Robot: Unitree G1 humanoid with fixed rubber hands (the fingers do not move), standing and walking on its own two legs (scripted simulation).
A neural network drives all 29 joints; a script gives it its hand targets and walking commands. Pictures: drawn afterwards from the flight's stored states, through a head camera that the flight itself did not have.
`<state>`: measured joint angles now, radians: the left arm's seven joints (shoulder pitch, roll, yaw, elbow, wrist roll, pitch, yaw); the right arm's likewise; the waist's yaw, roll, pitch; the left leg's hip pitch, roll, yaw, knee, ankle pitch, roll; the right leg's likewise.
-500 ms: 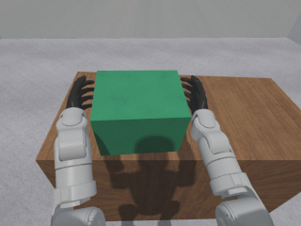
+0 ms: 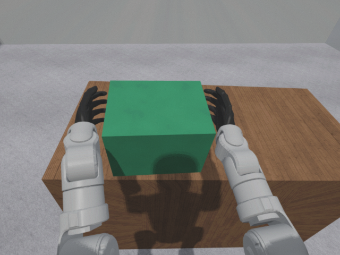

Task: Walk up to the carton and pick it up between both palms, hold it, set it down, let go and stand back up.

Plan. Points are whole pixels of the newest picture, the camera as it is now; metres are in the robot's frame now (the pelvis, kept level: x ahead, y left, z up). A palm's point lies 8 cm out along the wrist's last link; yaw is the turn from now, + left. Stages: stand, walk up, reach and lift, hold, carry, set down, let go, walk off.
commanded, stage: hold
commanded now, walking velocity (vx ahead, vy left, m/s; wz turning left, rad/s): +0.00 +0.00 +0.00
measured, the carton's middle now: (157, 128) +0.37 +0.00 +0.13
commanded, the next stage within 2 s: none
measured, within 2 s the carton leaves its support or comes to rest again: neither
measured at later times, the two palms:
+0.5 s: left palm (86, 123) +0.36 +0.15 +0.17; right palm (224, 121) +0.35 -0.15 +0.17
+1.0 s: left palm (88, 121) +0.36 +0.15 +0.18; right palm (225, 119) +0.35 -0.15 +0.17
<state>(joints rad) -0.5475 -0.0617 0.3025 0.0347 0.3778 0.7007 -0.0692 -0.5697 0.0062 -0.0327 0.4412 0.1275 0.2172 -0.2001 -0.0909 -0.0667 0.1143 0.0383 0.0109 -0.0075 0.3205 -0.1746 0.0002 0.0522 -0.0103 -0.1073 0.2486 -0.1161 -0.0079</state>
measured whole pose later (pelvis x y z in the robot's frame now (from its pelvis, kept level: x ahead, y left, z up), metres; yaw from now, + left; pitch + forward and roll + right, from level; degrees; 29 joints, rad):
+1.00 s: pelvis +0.00 +0.00 +0.00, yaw +0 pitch -10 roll -1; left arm -0.54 -0.06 0.29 0.03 0.38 0.69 -0.06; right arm -0.57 0.00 -0.04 0.44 0.12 0.21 -0.19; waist -0.10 -0.07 0.11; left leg 0.04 0.01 -0.01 0.32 -0.18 0.00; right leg 0.06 -0.01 -0.11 0.25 -0.12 -0.01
